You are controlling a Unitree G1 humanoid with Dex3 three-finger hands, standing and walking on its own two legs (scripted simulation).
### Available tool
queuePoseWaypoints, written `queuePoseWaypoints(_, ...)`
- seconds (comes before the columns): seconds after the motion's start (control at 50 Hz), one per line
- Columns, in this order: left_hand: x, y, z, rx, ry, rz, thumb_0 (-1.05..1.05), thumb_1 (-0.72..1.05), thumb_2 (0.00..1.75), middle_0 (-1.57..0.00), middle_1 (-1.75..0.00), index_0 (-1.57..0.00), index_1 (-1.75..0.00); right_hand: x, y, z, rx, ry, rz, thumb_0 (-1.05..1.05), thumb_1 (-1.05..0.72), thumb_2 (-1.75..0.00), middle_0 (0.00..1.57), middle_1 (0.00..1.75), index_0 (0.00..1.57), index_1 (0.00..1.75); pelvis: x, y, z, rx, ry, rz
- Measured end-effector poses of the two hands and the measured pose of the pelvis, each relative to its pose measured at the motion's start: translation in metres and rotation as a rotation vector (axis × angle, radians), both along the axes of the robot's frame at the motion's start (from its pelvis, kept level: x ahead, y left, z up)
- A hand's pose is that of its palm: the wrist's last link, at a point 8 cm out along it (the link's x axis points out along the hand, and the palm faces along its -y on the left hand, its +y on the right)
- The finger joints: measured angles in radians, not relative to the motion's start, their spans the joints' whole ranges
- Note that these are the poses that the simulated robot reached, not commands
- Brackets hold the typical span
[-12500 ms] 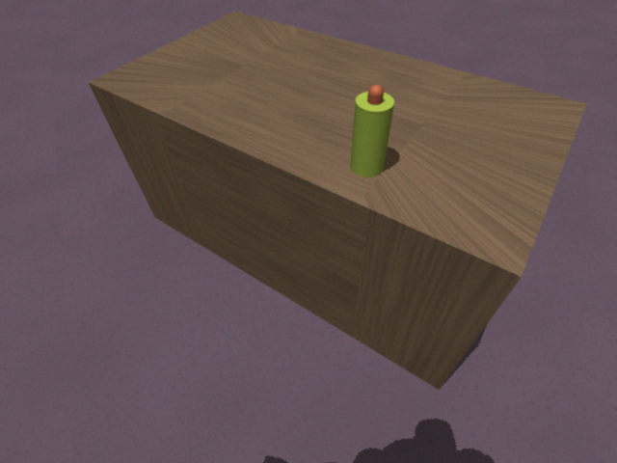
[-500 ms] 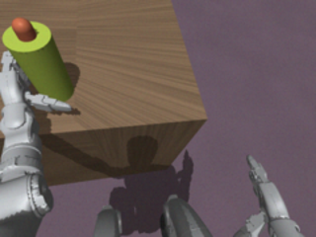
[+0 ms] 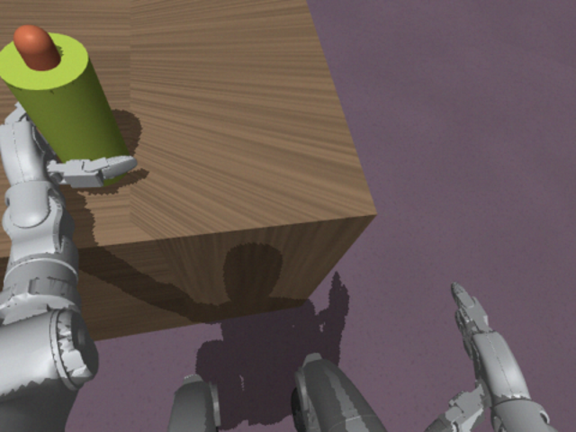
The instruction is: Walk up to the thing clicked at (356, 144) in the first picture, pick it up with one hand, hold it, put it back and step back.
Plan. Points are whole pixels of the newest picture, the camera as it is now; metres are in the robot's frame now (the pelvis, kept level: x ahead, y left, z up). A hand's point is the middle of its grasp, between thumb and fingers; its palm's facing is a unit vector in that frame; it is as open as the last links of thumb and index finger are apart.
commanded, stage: close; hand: left
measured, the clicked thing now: (71, 111) +0.52 +0.20 +0.09
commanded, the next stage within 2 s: settle in 0.20 s
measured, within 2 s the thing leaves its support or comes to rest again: leaves its support in 0.64 s
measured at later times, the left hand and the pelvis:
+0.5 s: hand (86, 152) +0.49 +0.20 +0.04, palm faces +0.18 -0.98 -0.02, open 11.1 cm; pelvis +0.01 +0.00 +0.01, yaw +0 degrees
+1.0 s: hand (78, 137) +0.48 +0.20 +0.08, palm faces +0.19 -0.98 -0.03, open 11.2 cm; pelvis +0.00 +0.00 +0.03, yaw +1 degrees
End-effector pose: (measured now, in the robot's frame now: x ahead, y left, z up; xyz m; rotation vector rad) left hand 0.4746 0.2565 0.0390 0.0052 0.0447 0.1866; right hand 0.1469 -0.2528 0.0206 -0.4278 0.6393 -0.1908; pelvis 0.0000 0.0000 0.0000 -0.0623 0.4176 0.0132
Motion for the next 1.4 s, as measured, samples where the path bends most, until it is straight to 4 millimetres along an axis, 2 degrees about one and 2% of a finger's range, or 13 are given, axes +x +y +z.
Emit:
queuePoseWaypoints(0.04, -0.002, 0.0, 0.001, 0.004, 0.004, 0.005, -0.01, -0.21, 0.45, -0.71, -0.58, -0.75, -0.59, 0.002, 0.0, 0.0, 0.003, 0.0, -0.001, -0.01, 0.51, -0.05, 0.05, 0.05, 0.05, 0.05, 0.001, 0.001, 0.001, 0.0, -0.004, 0.001)
queuePoseWaypoints(0.24, -0.008, -0.002, 0.001, 0.008, 0.003, 0.004, 0.0, -0.33, 0.79, -0.69, -0.77, -0.72, -0.78, 0.006, 0.006, 0.0, 0.03, 0.0, 0.003, -0.01, 0.51, -0.05, 0.05, 0.05, 0.05, 0.05, 0.005, 0.002, 0.005, 0.002, -0.017, 0.0)
queuePoseWaypoints(0.36, -0.011, -0.004, 0.001, 0.011, 0.003, 0.005, -0.01, -0.44, 0.93, -0.68, -0.87, -0.71, -0.89, 0.006, 0.006, -0.005, 0.038, 0.017, -0.004, -0.01, 0.51, -0.05, 0.05, 0.05, 0.05, 0.05, 0.006, 0.002, 0.006, 0.004, -0.02, 0.0)
queuePoseWaypoints(0.46, -0.011, -0.005, 0.001, 0.011, 0.009, -0.003, -0.01, -0.48, 0.99, -0.66, -0.94, -0.69, -0.96, 0.008, 0.005, -0.001, 0.035, 0.006, -0.001, -0.01, 0.51, -0.05, 0.05, 0.05, 0.05, 0.05, 0.007, 0.002, 0.007, 0.006, -0.025, 0.0)
queuePoseWaypoints(0.62, -0.018, -0.008, 0.006, 0.021, 0.032, -0.005, -0.01, -0.53, 1.06, -0.65, -0.99, -0.67, -1.01, 0.01, 0.004, 0.004, 0.035, -0.001, -0.006, -0.01, 0.51, -0.06, 0.05, 0.05, 0.05, 0.05, 0.007, 0.002, 0.012, 0.008, -0.047, 0.0)
queuePoseWaypoints(0.96, -0.022, -0.011, 0.042, 0.019, 0.017, 0.009, -0.01, -0.58, 1.12, -0.64, -1.02, -0.67, -1.04, 0.007, -0.003, 0.006, 0.066, -0.001, -0.038, -0.01, 0.52, -0.06, 0.05, 0.05, 0.05, 0.05, 0.004, -0.003, 0.024, 0.021, -0.093, 0.002)
queuePoseWaypoints(1.4, -0.02, -0.008, 0.062, 0.019, 0.021, 0.003, -0.01, -0.59, 1.14, -0.63, -1.04, -0.66, -1.06, 0.009, -0.002, 0.009, 0.082, 0.002, -0.058, -0.01, 0.53, -0.05, 0.05, 0.05, 0.05, 0.05, 0.009, 0.001, 0.034, 0.022, -0.11, 0.0)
